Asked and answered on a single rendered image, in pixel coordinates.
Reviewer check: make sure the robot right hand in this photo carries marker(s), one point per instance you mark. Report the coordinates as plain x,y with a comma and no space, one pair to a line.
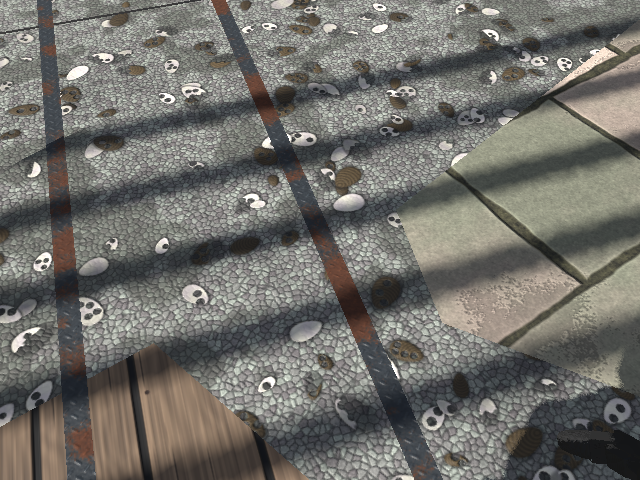
620,451

